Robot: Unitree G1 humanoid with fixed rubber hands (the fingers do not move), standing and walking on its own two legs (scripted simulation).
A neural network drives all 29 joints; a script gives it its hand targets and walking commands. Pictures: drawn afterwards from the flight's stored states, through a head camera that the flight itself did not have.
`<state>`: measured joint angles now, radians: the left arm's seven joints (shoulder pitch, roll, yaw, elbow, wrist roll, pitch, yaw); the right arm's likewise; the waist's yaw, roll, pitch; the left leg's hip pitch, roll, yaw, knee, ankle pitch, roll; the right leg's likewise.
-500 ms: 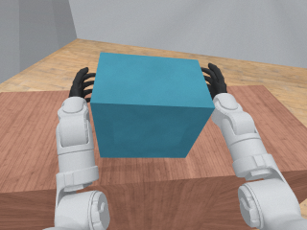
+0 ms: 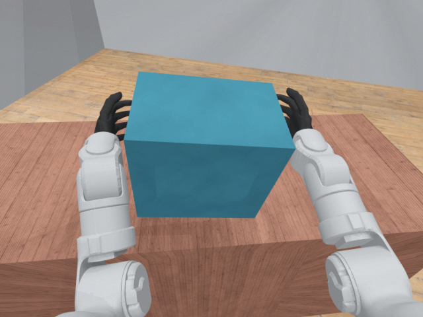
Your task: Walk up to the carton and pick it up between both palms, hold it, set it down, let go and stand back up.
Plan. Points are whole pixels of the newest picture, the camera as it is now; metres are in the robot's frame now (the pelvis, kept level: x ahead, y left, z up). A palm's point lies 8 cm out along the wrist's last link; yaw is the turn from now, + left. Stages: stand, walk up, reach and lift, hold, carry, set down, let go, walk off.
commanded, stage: hold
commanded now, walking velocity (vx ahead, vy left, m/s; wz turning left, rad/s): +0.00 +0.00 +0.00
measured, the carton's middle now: (202, 152) +0.38 +0.02 +0.14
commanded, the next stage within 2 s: set down in 0.38 s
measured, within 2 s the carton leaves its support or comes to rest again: neither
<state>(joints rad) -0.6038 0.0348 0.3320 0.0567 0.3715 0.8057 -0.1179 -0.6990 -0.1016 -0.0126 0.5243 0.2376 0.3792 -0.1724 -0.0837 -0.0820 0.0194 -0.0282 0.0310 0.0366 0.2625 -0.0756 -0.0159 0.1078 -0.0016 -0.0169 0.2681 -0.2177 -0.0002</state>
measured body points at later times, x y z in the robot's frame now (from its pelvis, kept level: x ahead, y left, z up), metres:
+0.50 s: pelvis +0.00 +0.00 +0.00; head -0.06 +0.03 +0.45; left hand +0.37 +0.19 +0.21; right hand +0.38 -0.16 +0.22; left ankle +0.06 +0.13 -0.75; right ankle -0.03 -0.11 -0.75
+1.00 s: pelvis +0.01 -0.01 +0.00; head -0.02 +0.02 +0.45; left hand +0.37 +0.21 +0.16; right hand +0.41 -0.13 +0.18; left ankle +0.06 +0.13 -0.75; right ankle -0.03 -0.11 -0.75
